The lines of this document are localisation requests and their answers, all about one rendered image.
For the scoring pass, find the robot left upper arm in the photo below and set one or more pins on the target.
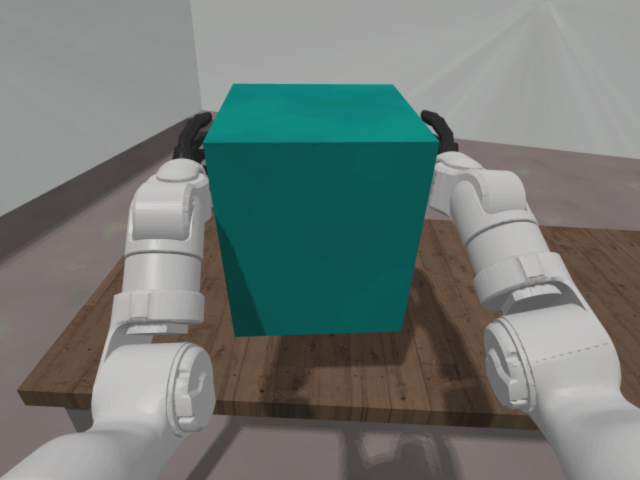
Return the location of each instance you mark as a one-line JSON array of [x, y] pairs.
[[148, 398]]

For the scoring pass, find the table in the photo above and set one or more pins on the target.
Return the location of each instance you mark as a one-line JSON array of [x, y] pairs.
[[433, 372]]

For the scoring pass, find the robot right upper arm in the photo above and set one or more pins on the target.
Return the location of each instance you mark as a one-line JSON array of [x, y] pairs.
[[556, 365]]

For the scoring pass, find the right robot forearm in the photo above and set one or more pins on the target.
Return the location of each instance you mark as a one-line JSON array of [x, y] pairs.
[[515, 270]]

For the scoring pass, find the carton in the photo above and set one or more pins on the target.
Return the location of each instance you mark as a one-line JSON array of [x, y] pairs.
[[319, 194]]

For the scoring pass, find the robot left hand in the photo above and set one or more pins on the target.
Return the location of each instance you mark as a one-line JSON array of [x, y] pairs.
[[191, 139]]

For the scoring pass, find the robot right hand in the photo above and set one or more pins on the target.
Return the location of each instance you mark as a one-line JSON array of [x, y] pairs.
[[443, 131]]

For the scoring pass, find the left robot forearm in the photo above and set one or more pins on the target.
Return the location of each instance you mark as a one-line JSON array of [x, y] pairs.
[[163, 251]]

